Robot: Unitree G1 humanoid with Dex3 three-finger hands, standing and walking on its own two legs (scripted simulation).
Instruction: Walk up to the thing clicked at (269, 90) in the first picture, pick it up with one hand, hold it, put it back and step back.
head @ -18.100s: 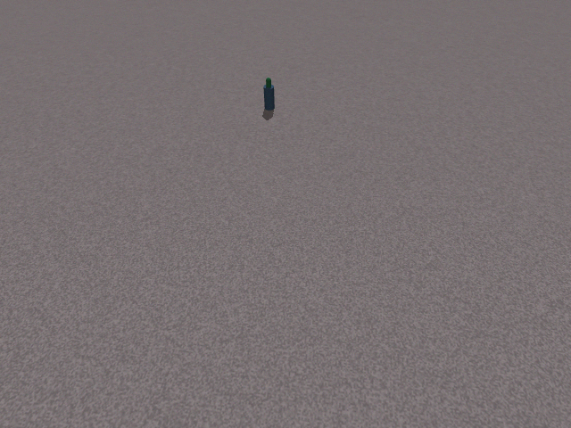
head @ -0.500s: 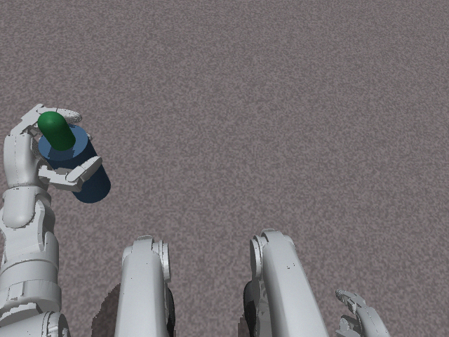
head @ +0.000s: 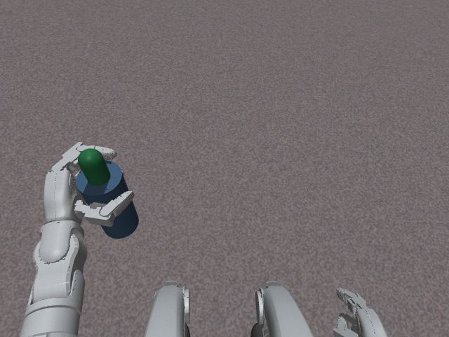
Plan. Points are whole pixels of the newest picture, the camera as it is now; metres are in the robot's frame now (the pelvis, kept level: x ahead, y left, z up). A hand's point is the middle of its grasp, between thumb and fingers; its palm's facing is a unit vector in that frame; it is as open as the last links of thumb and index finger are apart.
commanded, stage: lift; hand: left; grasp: from the side
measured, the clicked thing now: (107, 193) +0.38 +0.21 +0.00
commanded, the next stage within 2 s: hold in 1.06 s
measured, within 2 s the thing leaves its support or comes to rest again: neither
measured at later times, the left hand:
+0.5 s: hand (92, 173) +0.36 +0.19 +0.11, palm faces +0.16 -0.99 -0.03, open 9.6 cm
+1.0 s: hand (97, 151) +0.37 +0.17 +0.15, palm faces +0.17 -0.99 -0.02, open 9.6 cm
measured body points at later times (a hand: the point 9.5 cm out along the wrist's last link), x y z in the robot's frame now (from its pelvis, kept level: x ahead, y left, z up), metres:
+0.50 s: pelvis +0.01 +0.00 +0.08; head +0.10 +0.01 +0.53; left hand +0.34 +0.24 +0.12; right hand +0.15 -0.24 -0.03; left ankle +0.05 +0.13 -0.57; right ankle +0.04 -0.14 -0.57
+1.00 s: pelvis +0.04 -0.01 +0.11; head +0.10 -0.01 +0.56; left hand +0.35 +0.22 +0.15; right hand +0.17 -0.25 +0.00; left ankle +0.05 +0.13 -0.57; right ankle +0.04 -0.14 -0.57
